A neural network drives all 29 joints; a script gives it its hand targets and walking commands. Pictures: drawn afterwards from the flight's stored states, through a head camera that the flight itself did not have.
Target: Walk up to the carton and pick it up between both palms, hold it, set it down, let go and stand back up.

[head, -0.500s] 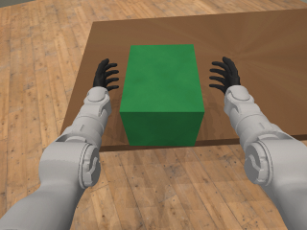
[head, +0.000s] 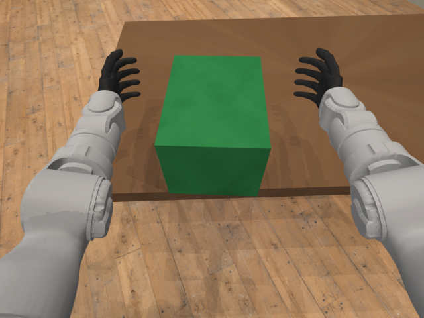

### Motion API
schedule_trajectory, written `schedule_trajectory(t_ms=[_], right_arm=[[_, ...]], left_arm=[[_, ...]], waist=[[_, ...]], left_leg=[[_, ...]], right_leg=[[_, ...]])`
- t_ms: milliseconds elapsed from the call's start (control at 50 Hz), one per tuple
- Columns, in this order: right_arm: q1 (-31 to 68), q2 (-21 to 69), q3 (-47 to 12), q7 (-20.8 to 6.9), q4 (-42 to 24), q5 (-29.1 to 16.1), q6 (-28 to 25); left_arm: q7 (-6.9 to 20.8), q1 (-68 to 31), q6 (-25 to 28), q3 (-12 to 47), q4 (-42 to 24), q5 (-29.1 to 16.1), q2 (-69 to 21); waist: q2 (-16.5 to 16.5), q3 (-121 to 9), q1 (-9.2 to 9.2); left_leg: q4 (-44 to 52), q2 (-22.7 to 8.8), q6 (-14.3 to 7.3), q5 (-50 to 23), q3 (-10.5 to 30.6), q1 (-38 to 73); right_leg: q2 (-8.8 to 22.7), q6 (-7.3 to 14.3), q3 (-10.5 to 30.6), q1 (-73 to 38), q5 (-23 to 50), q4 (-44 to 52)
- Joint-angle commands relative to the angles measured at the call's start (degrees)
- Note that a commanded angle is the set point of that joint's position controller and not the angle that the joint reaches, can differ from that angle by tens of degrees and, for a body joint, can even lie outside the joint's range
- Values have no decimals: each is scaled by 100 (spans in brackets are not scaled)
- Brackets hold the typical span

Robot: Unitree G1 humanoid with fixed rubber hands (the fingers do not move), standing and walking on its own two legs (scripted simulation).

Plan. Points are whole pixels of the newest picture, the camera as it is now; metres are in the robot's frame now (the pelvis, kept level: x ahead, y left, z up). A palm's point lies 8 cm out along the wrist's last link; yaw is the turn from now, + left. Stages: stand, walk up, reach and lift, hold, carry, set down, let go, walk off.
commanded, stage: set down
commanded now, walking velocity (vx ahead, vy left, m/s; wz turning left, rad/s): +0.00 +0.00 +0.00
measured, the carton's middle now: (215, 124) +0.53 +0.04 +0.03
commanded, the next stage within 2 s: none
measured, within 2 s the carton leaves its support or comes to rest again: neither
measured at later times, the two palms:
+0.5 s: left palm (119, 99) +0.46 +0.20 +0.17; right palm (345, 101) +0.47 -0.18 +0.16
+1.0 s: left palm (115, 140) +0.40 +0.21 +0.13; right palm (338, 142) +0.40 -0.16 +0.13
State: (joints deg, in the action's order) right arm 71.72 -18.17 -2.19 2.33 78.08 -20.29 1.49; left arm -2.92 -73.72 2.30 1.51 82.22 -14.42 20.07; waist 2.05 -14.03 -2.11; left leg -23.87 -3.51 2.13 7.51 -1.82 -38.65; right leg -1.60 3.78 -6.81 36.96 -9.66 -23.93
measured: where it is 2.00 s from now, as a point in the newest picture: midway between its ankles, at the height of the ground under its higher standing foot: outside the picture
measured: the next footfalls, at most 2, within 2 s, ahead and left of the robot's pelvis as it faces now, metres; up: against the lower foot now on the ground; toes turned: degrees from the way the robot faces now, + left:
none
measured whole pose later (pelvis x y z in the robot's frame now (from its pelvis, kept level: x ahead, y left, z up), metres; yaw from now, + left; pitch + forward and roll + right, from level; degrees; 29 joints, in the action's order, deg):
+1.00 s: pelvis -0.02 +0.01 +0.01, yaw -1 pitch +8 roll -1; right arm 48.8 -14.4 1.5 4.1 60.0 -17.2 5.3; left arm -6.5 -47.7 -8.1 -4.7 52.9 -6.4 11.3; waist 1.7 -7.6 -1.9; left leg -22.4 -2.8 1.4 7.4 -1.6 -22.9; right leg -1.9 2.7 -4.2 20.7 -8.2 -20.8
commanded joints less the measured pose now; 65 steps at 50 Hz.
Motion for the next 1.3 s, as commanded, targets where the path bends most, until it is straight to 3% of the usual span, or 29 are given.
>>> schedule_trajectory(t_ms=[0, 60, 80, 120, 180, 260, 300, 340, 380, 420, 460, 500, 520, 540, 560, 580, 600, 620, 700, 740, 760, 780, 800, 820, 840, 920, 1040, 1180, 1280], right_arm=[[2826, -1128, 237, 176, -1387, 80, -265], [2687, -1179, 199, 194, -1433, 19, -172], [2639, -1154, 78, 190, -1348, -44, -71], [2555, -1190, -99, 181, -1322, -202, 105], [2308, -1165, -288, 141, -1048, -423, 352], [2200, -1153, -259, 80, -1450, -385, 394], [1993, -1103, -309, 80, -1812, -345, 390], [2019, -997, -191, 59, -1970, -220, 419], [1488, -792, -393, 51, -1620, -210, 597], [1256, -709, -385, 51, -1670, -191, 634], [929, -695, -336, 117, -1967, -144, 513], [2073, -857, 19, 214, -2937, -18, 413], [1481, -739, -45, 230, -2934, 43, 363], [1742, -791, 198, 260, -3226, 110, 351], [837, -611, 75, 266, -3036, 226, 322], [1195, -630, 299, 299, -3199, 324, 342], [748, -607, 321, 325, -3105, 430, 336], [1134, -687, 522, 366, -3129, 471, 359], [938, -602, 533, 353, -2584, 360, 518], [629, -540, 478, 338, -2441, 349, 535], [-28, -396, 358, 325, -2258, 423, 492], [663, -560, 592, 330, -2528, 420, 452], [350, -516, 541, 316, -2582, 446, 380], [511, -566, 630, 280, -2518, 417, 332], [639, -508, 573, 238, -2602, 384, 284], [191, -437, 457, 111, -2801, 268, 117], [-540, -383, 251, 144, -3036, 160, 118], [-1772, -363, 169, 184, -3991, 159, -125], [-2508, -285, 154, 254, -4963, 218, -253]], left_arm=[[-73, -2631, 23, -137, -1512, 43, 834], [-96, -2507, -222, -194, -1601, 115, 754], [-78, -2343, -371, -281, -1514, 187, 742], [-69, -2161, -649, -339, -1615, 246, 692], [-51, -1932, -1042, -380, -1751, 391, 605], [-88, -1873, -1095, -415, -2328, 359, 482], [-84, -1547, -1134, -517, -2609, 442, 439], [-96, -1651, -1134, -656, -2777, 527, 480], [-66, -1012, -1298, -784, -2467, 767, 346], [-25, -788, -1319, -907, -2570, 910, 335], [-40, -415, -1266, -1061, -2986, 1056, 255], [-110, -1530, -1155, -1106, -3484, 822, 674], [-163, -842, -1113, -1033, -3425, 879, 350], [-189, -1146, -1110, -983, -3650, 803, 439], [-184, -259, -1128, -853, -3530, 911, 27], [-139, -712, -1129, -909, -3546, 819, 217], [-134, -259, -1138, -905, -3507, 879, -3], [-134, -709, -1139, -876, -3627, 834, 125], [-244, -639, -1201, -774, -3458, 751, 28], [-239, -336, -1162, -660, -3421, 699, -64], [-218, 401, -1153, -640, -3259, 868, -338], [-208, -397, -1096, -720, -3538, 794, -59], [-231, 26, -1033, -666, -3567, 808, -171], [-280, -117, -993, -671, -3628, 830, -138], [-337, -270, -922, -711, -3713, 803, -140], [-405, 273, -811, -705, -3959, 829, -279], [-234, 1140, -1131, -934, -4321, 992, -280], [-112, 2558, -1325, -903, -5546, 1055, -576], [11, 3244, -1396, -930, -6418, 960, -596]], waist=[[-263, -4492, 111], [-459, -4438, 111], [-295, -4090, 80], [-330, -3815, 28], [-484, -3084, -41], [-411, -3111, -54], [-259, -3158, -127], [-168, -3149, -156], [169, -2541, -205], [141, -2059, -189], [90, -2206, -241], [100, -2764, -234], [137, -2786, -234], [8, -3026, -137], [47, -2795, -115], [95, -2796, -32], [91, -2618, 13], [-96, -2713, 73], [-260, -2024, 123], [-268, -1738, 156], [-178, -1496, 194], [-341, -1780, 187], [-322, -1727, 132], [-530, -1805, 120], [-489, -1821, 24], [-552, -1760, -98], [-186, -1196, -113], [-115, -978, -47], [-24, -772, 34]], left_leg=[[-282, 330, 44, -2313, -17, 1676], [-342, 326, 136, -2542, 37, 1960], [-292, 321, 120, -2461, 21, 1996], [-263, 283, 121, -2712, 73, 2246], [-222, 262, 172, -2818, 102, 2724], [-239, 227, 211, -2942, 165, 3016], [-228, 255, 152, -2988, 100, 2923], [-102, 298, 117, -2656, 83, 2627], [72, 317, 21, -2344, 78, 2447], [259, 333, -16, -2036, 62, 2365], [256, 351, -53, -2101, 34, 2480], [239, 428, -104, -1547, -58, 2085], [251, 392, -78, -1582, -17, 2136], [226, 400, -57, -1539, -32, 2176], [190, 358, -14, -1696, -5, 2348], [177, 382, -35, -1510, -52, 2296], [169, 376, 10, -1422, -15, 2330], [188, 393, 40, -1254, -65, 2351], [265, 332, 19, -625, 19, 2832], [255, 345, 21, -525, 48, 2949], [272, 316, 23, -656, 82, 3055], [274, 364, 1, -452, 56, 2911], [284, 330, 15, -509, 49, 2975], [278, 332, 67, -534, 80, 3003], [283, 328, 24, -396, 61, 2980], [239, 322, 38, -611, 81, 3192], [210, 384, -54, -911, 37, 3368], [199, 410, 16, -1621, -27, 3905], [271, 506, -18, -1653, -75, 3806]], right_leg=[[91, -674, 542, -3223, 3824, -406], [56, -654, 487, -3187, 3998, -379], [34, -659, 477, -3159, 3943, -321], [-19, -697, 432, -3193, 3948, -297], [-67, -642, 430, -2743, 3363, -57], [-125, -613, 426, -2527, 3004, 139], [-99, -639, 486, -2866, 3352, 148], [-93, -676, 464, -2992, 3294, 59], [-54, -698, 571, -3342, 3261, 172], [-5, -712, 585, -3402, 3132, 228], [5, -731, 642, -3655, 3202, 228], [13, -760, 651, -3630, 2844, 138], [-16, -736, 663, -3770, 2804, 156], [-26, -728, 629, -3705, 2659, 163], [-29, -675, 646, -3839, 2742, 217], [-30, -667, 632, -3642, 2518, 228], [-23, -649, 627, -3636, 2496, 256], [-27, -639, 596, -3439, 2258, 275], [-35, -534, 546, -2652, 939, 562], [-21, -479, 542, -2482, 676, 647], [-47, -480, 538, -2652, 820, 673], [-12, -504, 550, -2575, 574, 641], [-31, -508, 528, -2533, 590, 615], [-49, -453, 501, -2403, 495, 600], [-25, -449, 503, -2311, 282, 597], [-80, -384, 477, -2292, 350, 570], [-93, -427, 574, -2722, 823, 609], [-213, -460, 529, -3019, 1386, 640], [-177, -490, 583, -3237, 1671, 660]])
